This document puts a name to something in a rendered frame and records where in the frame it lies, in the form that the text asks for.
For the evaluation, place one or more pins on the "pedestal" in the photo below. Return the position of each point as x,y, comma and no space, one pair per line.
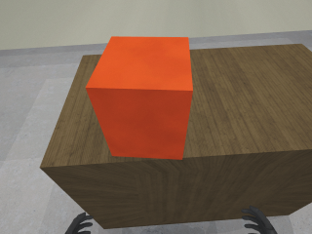
248,143

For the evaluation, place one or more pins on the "carton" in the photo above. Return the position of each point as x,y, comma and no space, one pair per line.
141,91

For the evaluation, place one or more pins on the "right robot hand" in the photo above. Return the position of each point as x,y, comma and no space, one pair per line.
264,226

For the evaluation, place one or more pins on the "left robot hand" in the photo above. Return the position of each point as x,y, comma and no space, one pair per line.
75,225

